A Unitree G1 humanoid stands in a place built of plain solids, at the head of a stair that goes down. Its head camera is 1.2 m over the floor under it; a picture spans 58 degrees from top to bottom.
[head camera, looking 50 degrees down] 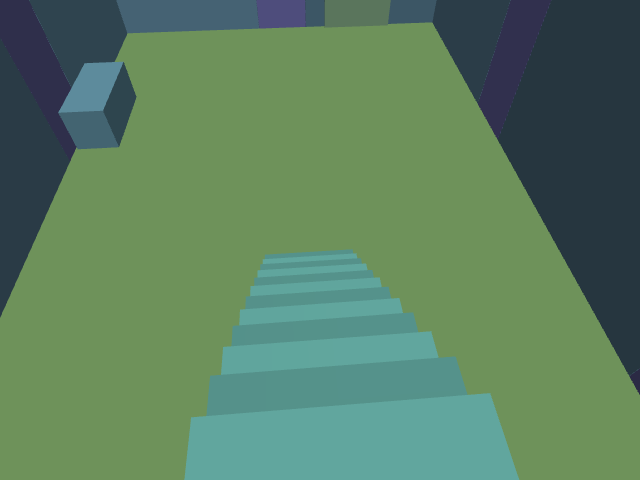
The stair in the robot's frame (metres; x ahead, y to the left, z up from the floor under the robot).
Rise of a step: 0.18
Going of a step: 0.19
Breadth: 0.82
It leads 5 degrees to the left of straight ahead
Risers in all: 12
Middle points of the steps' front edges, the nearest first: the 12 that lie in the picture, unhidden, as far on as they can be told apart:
0.42 -0.06 0.00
0.61 -0.05 -0.18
0.80 -0.03 -0.36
0.99 -0.02 -0.54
1.18 0.00 -0.72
1.37 0.01 -0.90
1.57 0.03 -1.08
1.76 0.04 -1.26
1.95 0.06 -1.44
2.14 0.07 -1.62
2.33 0.09 -1.80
2.52 0.10 -1.98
